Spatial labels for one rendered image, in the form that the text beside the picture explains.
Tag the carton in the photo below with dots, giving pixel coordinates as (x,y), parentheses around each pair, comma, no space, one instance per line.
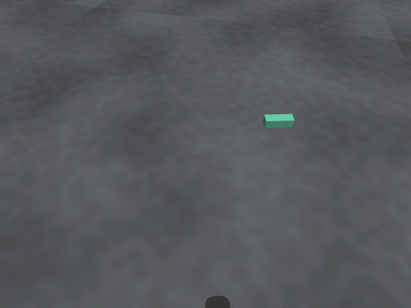
(278,120)

